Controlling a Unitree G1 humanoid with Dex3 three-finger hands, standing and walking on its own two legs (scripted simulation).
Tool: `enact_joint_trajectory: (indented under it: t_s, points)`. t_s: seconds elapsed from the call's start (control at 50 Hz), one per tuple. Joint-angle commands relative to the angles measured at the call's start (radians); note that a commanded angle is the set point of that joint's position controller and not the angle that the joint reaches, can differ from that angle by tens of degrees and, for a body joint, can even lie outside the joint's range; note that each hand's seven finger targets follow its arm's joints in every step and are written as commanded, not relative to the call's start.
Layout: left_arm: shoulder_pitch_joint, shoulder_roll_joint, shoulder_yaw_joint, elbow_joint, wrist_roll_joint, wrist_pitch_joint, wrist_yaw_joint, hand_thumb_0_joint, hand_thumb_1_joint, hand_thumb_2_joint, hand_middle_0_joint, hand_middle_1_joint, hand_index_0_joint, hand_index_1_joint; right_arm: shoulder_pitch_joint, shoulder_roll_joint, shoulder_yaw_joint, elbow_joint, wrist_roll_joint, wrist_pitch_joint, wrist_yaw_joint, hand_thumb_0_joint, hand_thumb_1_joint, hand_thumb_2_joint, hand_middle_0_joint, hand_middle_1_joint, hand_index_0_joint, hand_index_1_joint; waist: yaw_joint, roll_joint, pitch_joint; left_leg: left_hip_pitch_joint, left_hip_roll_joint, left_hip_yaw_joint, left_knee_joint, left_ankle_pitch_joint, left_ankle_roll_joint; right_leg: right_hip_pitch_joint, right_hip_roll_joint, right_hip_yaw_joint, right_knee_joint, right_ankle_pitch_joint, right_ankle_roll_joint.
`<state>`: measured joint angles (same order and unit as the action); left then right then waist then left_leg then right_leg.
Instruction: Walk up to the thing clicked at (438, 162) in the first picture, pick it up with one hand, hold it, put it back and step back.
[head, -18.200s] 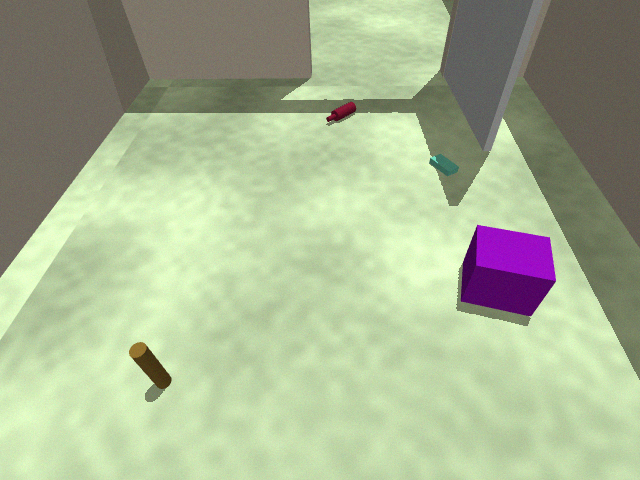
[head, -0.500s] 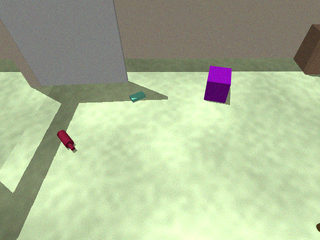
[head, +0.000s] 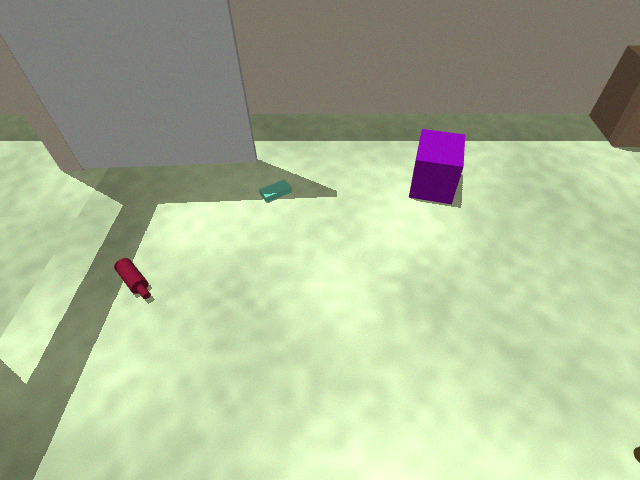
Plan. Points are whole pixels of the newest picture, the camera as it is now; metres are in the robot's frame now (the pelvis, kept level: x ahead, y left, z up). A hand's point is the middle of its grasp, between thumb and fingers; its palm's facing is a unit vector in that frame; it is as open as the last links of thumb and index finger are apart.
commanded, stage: stand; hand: left
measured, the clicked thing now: (275, 190) +1.48 +0.24 -0.76
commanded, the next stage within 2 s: walk up in 0.44 s
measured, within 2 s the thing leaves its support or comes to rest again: neither
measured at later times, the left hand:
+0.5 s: hand out of the picture +0.07 +0.25 -0.15, palm faces -0.05 -0.94 -0.34, open 7.4 cm
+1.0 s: hand (190, 474) +0.17 +0.21 -0.14, palm faces +0.01 -0.92 -0.39, open 7.4 cm
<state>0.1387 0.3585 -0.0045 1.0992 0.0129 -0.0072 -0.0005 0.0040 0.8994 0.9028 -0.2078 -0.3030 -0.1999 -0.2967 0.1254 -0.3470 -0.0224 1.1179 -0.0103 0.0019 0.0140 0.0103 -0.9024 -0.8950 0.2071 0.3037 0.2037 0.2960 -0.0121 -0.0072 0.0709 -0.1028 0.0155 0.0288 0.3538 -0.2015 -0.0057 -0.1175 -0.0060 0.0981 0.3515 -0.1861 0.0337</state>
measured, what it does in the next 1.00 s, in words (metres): walks ahead: right foot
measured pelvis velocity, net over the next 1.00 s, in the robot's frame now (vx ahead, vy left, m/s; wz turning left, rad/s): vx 0.15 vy -0.07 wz -0.01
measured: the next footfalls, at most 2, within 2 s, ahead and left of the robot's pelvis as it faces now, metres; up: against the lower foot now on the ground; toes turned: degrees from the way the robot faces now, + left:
right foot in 0.72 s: +0.15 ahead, -0.18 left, +0.00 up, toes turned -7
left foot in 1.14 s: +0.39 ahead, +0.10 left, +0.00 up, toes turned +5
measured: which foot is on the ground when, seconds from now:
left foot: down 0.00-0.72, up 0.74-1.00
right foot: down 0.00-0.48, up 0.50-0.70, down 0.72-1.00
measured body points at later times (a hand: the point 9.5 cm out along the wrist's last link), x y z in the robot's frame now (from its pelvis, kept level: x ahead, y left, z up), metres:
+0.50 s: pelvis +0.00 +0.00 +0.00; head +0.01 +0.00 +0.45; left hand +0.08 +0.30 -0.13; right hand +0.07 -0.31 -0.13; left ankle -0.01 +0.12 -0.74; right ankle +0.00 -0.14 -0.74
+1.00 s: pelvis +0.15 -0.07 -0.01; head +0.14 -0.08 +0.44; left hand +0.17 +0.26 -0.11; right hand +0.21 -0.39 -0.13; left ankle +0.25 +0.08 -0.70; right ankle +0.11 -0.18 -0.75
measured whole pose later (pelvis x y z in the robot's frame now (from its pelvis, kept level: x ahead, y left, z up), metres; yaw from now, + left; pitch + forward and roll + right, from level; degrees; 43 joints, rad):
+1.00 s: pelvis +0.15 -0.07 -0.01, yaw -1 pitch -3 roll -2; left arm 0.33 0.40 0.07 0.96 0.03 -0.08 -0.05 0.01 0.90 0.90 -0.21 -0.30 -0.20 -0.30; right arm 0.25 -0.42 -0.09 0.95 -0.03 -0.02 0.10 0.01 -0.90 -0.90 0.21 0.30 0.20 0.30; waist 0.03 0.06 0.04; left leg -0.52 0.07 -0.07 0.84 -0.23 -0.01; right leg -0.05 0.01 -0.12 0.38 -0.27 -0.03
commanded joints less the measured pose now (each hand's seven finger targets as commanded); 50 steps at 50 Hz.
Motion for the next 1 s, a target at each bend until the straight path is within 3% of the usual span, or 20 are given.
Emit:
enact_joint_trajectory:
  t_s: [0.0, 0.2, 0.32, 0.4, 0.42, 0.44, 0.46, 0.48, 0.5, 0.52, 0.62, 0.66, 0.68, 0.7, 0.72, 0.74, 0.78, 0.82, 0.9, 0.98]
  points:
    - [-0.036, 0.208, 0.039, -0.06, -0.003, -0.02, 0.014, 0.0, 0.9, 0.9, -0.2, -0.3, -0.2, -0.3, -0.033, -0.221, -0.035, -0.059, 0.005, -0.025, -0.018, 0.0, -0.9, -0.9, 0.2, 0.3, 0.2, 0.3, 0.0, 0.019, -0.095, 0.05, 0.117, -0.079, -0.057, 0.157, 0.031, -0.019, -0.102, 0.049, -0.039, 0.214, -0.051]
    - [-0.041, 0.211, 0.041, -0.058, -0.003, -0.017, 0.012, 0.0, 0.9, 0.9, -0.2, -0.3, -0.2, -0.3, -0.039, -0.222, -0.038, -0.058, 0.005, -0.024, -0.016, 0.0, -0.9, -0.9, 0.2, 0.3, 0.2, 0.3, 0.001, 0.003, -0.051, 0.018, 0.113, -0.089, -0.083, 0.035, 0.028, -0.055, -0.093, 0.057, -0.061, 0.093, -0.057]
    - [-0.041, 0.21, 0.041, -0.063, -0.001, -0.022, 0.012, 0.0, 0.9, 0.9, -0.2, -0.3, -0.2, -0.3, -0.041, -0.22, -0.04, -0.064, 0.004, -0.027, -0.016, 0.0, -0.9, -0.9, 0.2, 0.3, 0.2, 0.3, 0.0, 0.0, -0.094, 0.053, 0.117, -0.08, -0.062, 0.111, 0.031, -0.038, -0.1, 0.055, -0.048, 0.169, -0.056]
    - [-0.033, 0.209, 0.039, -0.06, -0.004, -0.022, 0.011, 0.0, 0.9, 0.9, -0.2, -0.3, -0.2, -0.3, -0.046, -0.221, -0.039, -0.059, 0.005, -0.026, -0.014, 0.0, -0.9, -0.9, 0.2, 0.3, 0.2, 0.3, 0.005, 0.003, -0.064, 0.04, 0.111, -0.086, -0.07, 0.06, 0.028, -0.058, -0.097, 0.061, -0.063, 0.121, -0.055]
    - [-0.007, 0.297, 0.1, -0.119, 0.016, -0.031, -0.02, 0.0, 0.9, 0.9, -0.2, -0.3, -0.2, -0.3, 0.035, -0.321, -0.103, -0.113, -0.019, -0.047, 0.009, 0.0, -0.9, -0.9, 0.2, 0.3, 0.2, 0.3, -0.014, 0.015, -0.189, 0.111, 0.116, -0.123, -0.021, -0.446, 0.103, -0.104, -0.035, 0.05, 0.042, -0.364, -0.089]
    - [-0.045, 0.287, 0.102, -0.122, 0.024, -0.028, -0.033, 0.0, 0.9, 0.9, -0.2, -0.3, -0.2, -0.3, 0.081, -0.349, -0.122, -0.092, -0.025, -0.049, 0.018, 0.0, -0.9, -0.9, 0.2, 0.3, 0.2, 0.3, -0.041, 0.079, -0.118, 0.13, 0.168, -0.2, -0.09, -0.65, 0.139, -0.278, -0.012, 0.004, 0.14, -0.461, -0.081]
    - [-0.119, 0.26, 0.1, -0.156, 0.027, -0.027, -0.046, 0.0, 0.9, 0.9, -0.2, -0.3, -0.2, -0.3, 0.103, -0.367, -0.14, -0.1, -0.025, -0.051, 0.02, 0.0, -0.9, -0.9, 0.2, 0.3, 0.2, 0.3, -0.078, 0.182, -0.016, 0.132, 0.288, -0.332, -0.208, -0.673, 0.193, -0.436, 0.019, -0.068, 0.342, -0.323, -0.058]
    - [-0.137, 0.256, 0.102, -0.182, 0.031, -0.029, -0.047, 0.0, 0.9, 0.9, -0.2, -0.3, -0.2, -0.3, 0.116, -0.375, -0.147, -0.119, -0.027, -0.06, 0.02, 0.0, -0.9, -0.9, 0.2, 0.3, 0.2, 0.3, -0.083, 0.177, 0.049, 0.146, 0.4, -0.425, -0.258, -0.594, 0.249, -0.569, -0.022, -0.052, 0.451, -0.299, -0.049]
    - [-0.144, 0.256, 0.103, -0.185, 0.03, -0.037, -0.05, 0.0, 0.9, 0.9, -0.2, -0.3, -0.2, -0.3, 0.118, -0.361, -0.148, -0.129, -0.026, -0.067, 0.021, 0.0, -0.9, -0.9, 0.2, 0.3, 0.2, 0.3, -0.07, 0.11, 0.081, 0.108, 0.419, -0.44, -0.265, -0.539, 0.266, -0.575, -0.057, -0.02, 0.483, -0.286, -0.046]
    - [-0.109, 0.267, 0.106, -0.182, 0.024, -0.043, -0.059, 0.0, 0.9, 0.9, -0.2, -0.3, -0.2, -0.3, 0.095, -0.345, -0.142, -0.148, -0.023, -0.073, 0.02, 0.0, -0.9, -0.9, 0.2, 0.3, 0.2, 0.3, -0.041, 0.076, 0.065, 0.101, 0.382, -0.385, -0.255, -0.482, 0.253, -0.543, -0.08, -0.01, 0.479, -0.26, -0.044]
    - [0.05, 0.254, 0.124, -0.166, 0.014, -0.044, -0.092, 0.0, 0.9, 0.9, -0.2, -0.3, -0.2, -0.3, -0.035, -0.334, -0.14, -0.223, -0.035, -0.064, 0.036, 0.0, -0.9, -0.9, 0.2, 0.3, 0.2, 0.3, 0.042, 0.228, -0.013, -0.119, 0.234, -0.107, -0.153, -0.421, 0.17, -0.152, -0.062, -0.121, 0.254, -0.163, -0.046]
    - [0.243, 0.264, 0.143, -0.096, 0.016, -0.051, -0.075, 0.0, 0.9, 0.9, -0.2, -0.3, -0.2, -0.3, -0.07, -0.29, -0.126, -0.244, -0.036, -0.051, 0.035, 0.0, -0.9, -0.9, 0.2, 0.3, 0.2, 0.3, 0.135, 0.079, -0.072, -0.3, 0.161, -0.011, 0.121, -0.449, 0.134, 0.16, -0.016, -0.172, 0.15, -0.051, -0.049]
    - [0.361, 0.325, 0.166, -0.06, 0.023, -0.062, -0.057, 0.0, 0.9, 0.9, -0.2, -0.3, -0.2, -0.3, -0.03, -0.219, -0.1, -0.249, -0.041, -0.046, 0.035, 0.0, -0.9, -0.9, 0.2, 0.3, 0.2, 0.3, 0.18, -0.148, -0.112, -0.488, 0.072, 0.058, 0.411, -0.51, 0.102, 0.343, -0.021, -0.112, 0.13, -0.185, -0.051]
    - [0.444, 0.398, 0.19, -0.074, 0.037, -0.068, -0.039, 0.0, 0.9, 0.9, -0.2, -0.3, -0.2, -0.3, -0.032, -0.154, -0.071, -0.276, -0.035, -0.044, 0.037, 0.0, -0.9, -0.9, 0.2, 0.3, 0.2, 0.3, 0.231, -0.361, -0.068, -0.681, -0.062, 0.007, 0.743, -0.51, 0.072, 0.311, -0.205, 0.216, -0.044, -0.555, -0.091]
    - [0.309, 0.434, 0.175, -0.144, 0.033, -0.075, -0.034, 0.0, 0.9, 0.9, -0.2, -0.3, -0.2, -0.3, -0.024, -0.207, -0.088, -0.293, -0.011, -0.037, 0.033, 0.0, -0.9, -0.9, 0.2, 0.3, 0.2, 0.3, 0.161, -0.231, -0.02, -0.654, -0.055, -0.158, 0.834, -0.375, 0.047, 0.088, -0.425, 0.628, -0.311, -0.844, -0.176]
    - [0.159, 0.444, 0.165, -0.197, 0.016, -0.08, -0.035, 0.0, 0.9, 0.9, -0.2, -0.3, -0.2, -0.3, -0.005, -0.29, -0.107, -0.266, -0.005, -0.041, 0.032, 0.0, -0.9, -0.9, 0.2, 0.3, 0.2, 0.3, 0.086, -0.112, 0.074, -0.625, 0.012, -0.225, 0.834, -0.269, 0.046, -0.033, -0.438, 0.631, -0.338, -0.863, -0.219]
    - [0.067, 0.37, 0.153, -0.218, 0.01, -0.089, -0.032, 0.0, 0.9, 0.9, -0.2, -0.3, -0.2, -0.3, 0.081, -0.311, -0.111, -0.212, 0.003, -0.049, 0.04, 0.0, -0.9, -0.9, 0.2, 0.3, 0.2, 0.3, 0.021, -0.072, 0.085, -0.549, 0.062, -0.197, 0.759, -0.142, 0.031, -0.057, -0.32, 0.353, -0.268, -0.581, -0.202]
    - [0.059, 0.334, 0.142, -0.224, 0.002, -0.093, -0.032, 0.0, 0.9, 0.9, -0.2, -0.3, -0.2, -0.3, 0.157, -0.298, -0.112, -0.178, 0.002, -0.046, 0.049, 0.0, -0.9, -0.9, 0.2, 0.3, 0.2, 0.3, -0.001, -0.108, 0.063, -0.453, 0.067, -0.177, 0.679, -0.087, 0.014, -0.112, -0.274, 0.182, -0.25, -0.436, -0.196]
    - [0.066, 0.345, 0.152, -0.242, 0.004, -0.109, -0.026, 0.0, 0.9, 0.9, -0.2, -0.3, -0.2, -0.3, 0.125, -0.285, -0.116, -0.217, -0.01, -0.042, 0.074, 0.0, -0.9, -0.9, 0.2, 0.3, 0.2, 0.3, 0.007, -0.096, 0.082, -0.484, 0.082, -0.152, 0.538, -0.029, -0.012, -0.087, -0.285, 0.093, -0.26, -0.417, -0.232]
    - [0.118, 0.344, 0.159, -0.241, 0.003, -0.108, -0.033, 0.0, 0.9, 0.9, -0.2, -0.3, -0.2, -0.3, 0.014, -0.265, -0.11, -0.272, -0.021, -0.05, 0.088, 0.0, -0.9, -0.9, 0.2, 0.3, 0.2, 0.3, 0.052, -0.058, 0.073, -0.469, 0.105, -0.053, 0.34, 0.018, -0.005, -0.011, -0.242, -0.027, -0.204, -0.291, -0.22]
